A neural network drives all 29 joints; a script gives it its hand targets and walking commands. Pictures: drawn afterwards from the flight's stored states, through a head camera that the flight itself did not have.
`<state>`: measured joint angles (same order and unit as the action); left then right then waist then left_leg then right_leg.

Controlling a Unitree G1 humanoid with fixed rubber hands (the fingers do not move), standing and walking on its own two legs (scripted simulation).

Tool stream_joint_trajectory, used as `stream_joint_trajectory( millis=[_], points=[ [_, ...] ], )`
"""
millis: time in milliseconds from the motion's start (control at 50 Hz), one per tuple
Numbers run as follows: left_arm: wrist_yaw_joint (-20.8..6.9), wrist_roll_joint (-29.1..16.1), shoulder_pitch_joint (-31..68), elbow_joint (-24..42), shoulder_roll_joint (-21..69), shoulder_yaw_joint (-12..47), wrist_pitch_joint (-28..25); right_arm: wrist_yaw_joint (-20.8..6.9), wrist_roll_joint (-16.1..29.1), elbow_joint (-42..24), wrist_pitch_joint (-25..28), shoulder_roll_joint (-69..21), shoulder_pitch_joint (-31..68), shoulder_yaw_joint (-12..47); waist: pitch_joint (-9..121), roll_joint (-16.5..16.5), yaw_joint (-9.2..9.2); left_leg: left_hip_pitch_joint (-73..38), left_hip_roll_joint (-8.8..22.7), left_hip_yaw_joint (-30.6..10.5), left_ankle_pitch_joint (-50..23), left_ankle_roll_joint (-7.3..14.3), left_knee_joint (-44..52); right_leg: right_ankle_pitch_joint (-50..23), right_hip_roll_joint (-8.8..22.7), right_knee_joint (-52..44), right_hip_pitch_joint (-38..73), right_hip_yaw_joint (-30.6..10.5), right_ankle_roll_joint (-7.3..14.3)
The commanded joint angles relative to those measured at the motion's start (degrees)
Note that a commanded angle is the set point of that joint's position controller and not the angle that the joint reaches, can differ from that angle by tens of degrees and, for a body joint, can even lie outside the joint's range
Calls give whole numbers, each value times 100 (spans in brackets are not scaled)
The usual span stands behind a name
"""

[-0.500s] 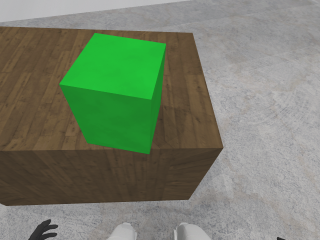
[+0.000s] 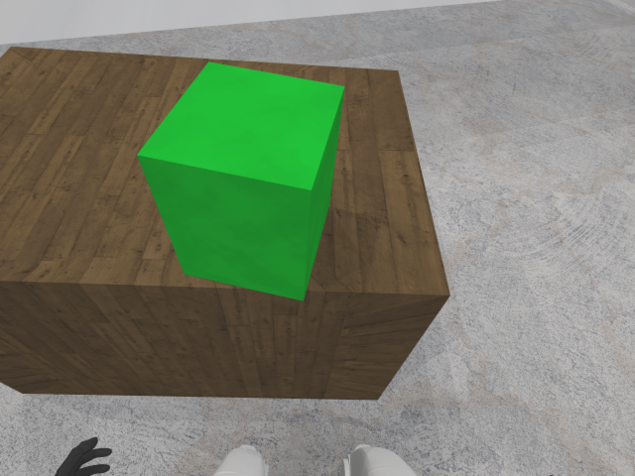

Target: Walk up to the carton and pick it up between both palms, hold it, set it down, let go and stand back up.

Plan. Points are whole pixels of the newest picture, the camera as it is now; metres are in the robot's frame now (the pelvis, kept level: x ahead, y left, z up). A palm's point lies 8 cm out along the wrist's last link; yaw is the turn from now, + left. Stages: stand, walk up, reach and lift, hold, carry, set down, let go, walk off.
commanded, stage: walk up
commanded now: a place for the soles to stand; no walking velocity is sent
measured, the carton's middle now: (258, 187) +0.51 +0.09 +0.04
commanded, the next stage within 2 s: none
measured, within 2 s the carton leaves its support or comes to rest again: neither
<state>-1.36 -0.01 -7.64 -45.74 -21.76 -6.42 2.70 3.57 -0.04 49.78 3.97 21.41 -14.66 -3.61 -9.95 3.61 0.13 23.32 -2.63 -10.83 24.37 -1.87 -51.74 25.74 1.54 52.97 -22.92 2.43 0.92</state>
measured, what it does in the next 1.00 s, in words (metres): steps on the spot: left foot, then left foot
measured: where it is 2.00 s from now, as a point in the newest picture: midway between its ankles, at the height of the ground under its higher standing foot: outside the picture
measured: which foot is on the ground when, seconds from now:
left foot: down 0.00-0.00, up 0.02-0.26, down 0.28-0.54, up 0.56-0.78, down 0.80-1.00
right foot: down 0.00-1.00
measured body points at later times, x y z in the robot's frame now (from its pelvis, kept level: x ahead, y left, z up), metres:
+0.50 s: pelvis -0.01 +0.00 +0.00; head +0.03 +0.02 +0.45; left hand +0.11 +0.32 -0.12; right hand +0.07 -0.33 -0.09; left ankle +0.03 +0.17 -0.69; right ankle +0.02 -0.11 -0.69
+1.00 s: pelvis -0.02 -0.01 +0.01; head +0.01 +0.02 +0.45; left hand +0.08 +0.31 -0.12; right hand +0.05 -0.33 -0.09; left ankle +0.02 +0.16 -0.69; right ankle -0.01 -0.12 -0.68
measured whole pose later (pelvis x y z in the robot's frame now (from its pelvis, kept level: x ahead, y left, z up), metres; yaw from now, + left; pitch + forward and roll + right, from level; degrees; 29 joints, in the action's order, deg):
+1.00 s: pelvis -0.02 -0.01 +0.01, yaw +3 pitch -4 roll +0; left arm -1.6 0.0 -8.7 -45.7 -22.4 -6.7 3.2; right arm 3.6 0.0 51.8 3.7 21.3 -14.4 -3.6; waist -9.0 4.0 0.1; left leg 23.0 -1.6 -10.2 23.3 -2.5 -49.9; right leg 31.3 1.1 54.6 -22.0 2.0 0.7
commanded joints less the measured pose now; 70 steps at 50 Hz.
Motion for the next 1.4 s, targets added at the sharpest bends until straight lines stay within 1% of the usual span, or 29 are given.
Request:
stream_joint_trajectory(
  millis=[0,60,140,220,240,280,300,360,420,460,500,520,540,720,760,780,800,820,980,1000,1040,1060,1100,1200,1280,1300,1340,1360,1380],
  points=[
    [65,226,-541,245,-2005,-494,-464,142,-158,-398,-7,1727,226,-265,890,-54,-493,1867,-38,323,1035,421,-1378,1080,2392,-3575,1441,-3759,910],
    [121,244,-324,255,-1755,-356,-495,25,-80,-197,-21,1547,-188,-216,627,451,-286,1479,182,367,519,357,-1206,-111,1806,-3157,1237,-2505,627],
    [99,226,-389,408,-1681,-326,-455,-3,-87,-153,55,1490,-342,-214,1171,823,-286,852,221,970,676,270,-386,-2604,1740,-2358,1599,-1711,1118],
    [62,116,192,563,-1603,-231,-329,21,-43,61,138,1381,-927,-232,1356,607,137,-623,132,1265,-804,382,1251,-2805,1421,-1536,729,-938,878],
    [54,69,300,651,-1459,-167,-270,44,-88,162,196,1529,-1115,-279,1386,314,227,-1024,35,951,-1195,417,1777,-2555,1128,-898,463,-703,594],
    [59,52,335,660,-1046,-92,-149,99,-259,-55,242,2293,-750,-445,936,-1529,100,-898,1639,-2898,-1647,1298,2613,416,-13,660,-983,-219,-50],
    [119,77,367,629,-1273,-148,-90,96,-179,-97,220,2361,-696,-428,1026,-1404,202,-761,1899,-3625,-1635,1835,2681,1521,-41,809,-960,-804,-38],
    [73,72,438,490,-1348,-249,-165,169,-212,-195,168,2098,-241,-344,706,-1038,97,-421,1596,-3024,-2093,1809,2227,1159,34,738,-801,-876,59],
    [25,126,-27,360,-1324,-290,-210,136,-231,-350,113,2024,57,-316,788,-1435,-70,76,1345,-2668,-1824,1644,2043,910,-54,61,-110,-748,68],
    [33,156,-422,202,-1261,-346,-297,124,-179,-414,56,1852,212,-237,1045,-1072,-328,403,1101,-1962,-2010,1255,1451,-117,-55,-1559,1007,-564,164],
    [91,258,-832,128,-1829,-503,-412,122,-151,-427,35,1272,-5,-109,1309,538,-537,1743,-76,236,-974,482,-576,-98,1336,-2935,2163,-2381,556],
    [58,229,-543,217,-1810,-495,-419,179,-102,-360,-12,1488,95,-175,1070,360,-459,1659,-103,555,937,421,-1041,-630,2112,-3197,1598,-3053,972],
    [44,219,-448,279,-1883,-444,-423,164,-89,-280,-44,1669,96,-247,936,12,-381,1536,-4,454,1007,401,-1416,-540,2145,-3216,1378,-2967,937],
    [34,161,59,557,-1622,-275,-297,26,-50,21,89,1420,-620,-219,1129,401,6,-301,197,1356,-335,413,993,-2122,1425,-2022,781,-1224,963],
    [18,76,324,597,-1369,-166,-205,81,-148,240,167,1592,-1124,-304,1205,13,272,-1152,127,699,-1027,515,1719,-1920,947,-923,65,-737,558],
    [11,71,323,678,-1137,-100,-139,123,-254,209,187,1917,-1032,-388,1013,-941,202,-1023,936,-1131,-917,820,2332,-1091,370,141,-503,-308,155],
    [47,52,340,731,-1043,-77,-90,135,-204,3,191,2400,-792,-415,906,-1651,216,-568,1904,-3226,-1335,1615,2894,1032,-176,425,-915,-368,-12],
    [92,114,480,627,-1299,-191,-70,122,-240,-9,187,2442,-499,-427,732,-1420,202,-228,2098,-3856,-911,2044,2937,1638,-110,904,-832,-887,-15],
    [-20,152,-506,191,-1246,-368,-264,98,-256,-324,33,1924,242,-321,1117,-1367,-283,192,1210,-1939,-803,1397,1857,239,-115,-1296,682,-446,92],
    [21,203,-836,84,-1319,-407,-306,71,-209,-397,22,1699,356,-209,1180,-854,-461,754,900,-1360,-677,1069,1307,124,-32,-1894,1389,-647,203],
    [55,272,-945,115,-1910,-536,-408,126,-156,-369,-30,1358,258,-149,810,690,-658,2216,-282,452,1029,466,-728,968,1846,-3620,1820,-3515,634],
    [31,265,-773,186,-1971,-476,-448,167,-142,-252,-40,1644,290,-222,742,44,-533,1806,-22,185,989,445,-974,634,2038,-3585,1416,-3661,683],
    [101,243,-553,267,-1792,-387,-481,80,-91,-98,-74,1553,-5,-215,548,70,-367,1641,177,261,565,383,-916,-23,1758,-3377,1442,-2832,477],
    [73,231,-532,374,-1578,-259,-442,23,-59,-29,4,1482,-284,-178,1036,674,-247,729,220,875,491,301,-169,-2815,1485,-2576,1622,-1784,872],
    [38,133,47,528,-1476,-178,-308,47,-42,173,116,1357,-710,-183,1237,546,129,-669,229,1230,-874,413,1628,-2905,1152,-1771,876,-1084,849],
    [24,69,68,556,-1394,-113,-270,63,-134,236,166,1501,-800,-221,1249,331,207,-1136,184,923,-1194,477,2054,-2689,986,-1277,447,-893,647],
    [45,57,-34,620,-1080,-26,-197,118,-245,66,207,2264,-599,-403,1159,-1342,54,-1145,1805,-2397,-2253,1332,2503,-363,-21,93,-550,-310,-40],
    [99,63,86,551,-1251,-108,-152,109,-181,2,179,2324,-443,-402,1077,-1401,172,-968,2193,-3085,-2458,2017,2538,1149,-116,421,-663,-594,-24],
    [92,75,175,539,-1339,-160,-146,105,-195,-10,179,2245,-421,-384,921,-1162,120,-713,2037,-2967,-2161,2030,2477,1455,-69,574,-588,-814,26]
  ],
)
